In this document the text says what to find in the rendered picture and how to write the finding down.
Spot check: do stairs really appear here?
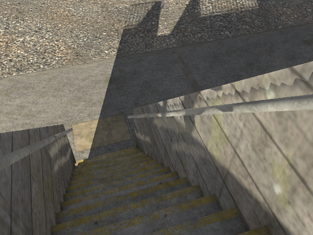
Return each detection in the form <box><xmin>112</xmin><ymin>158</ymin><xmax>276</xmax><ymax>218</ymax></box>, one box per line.
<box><xmin>51</xmin><ymin>147</ymin><xmax>273</xmax><ymax>235</ymax></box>

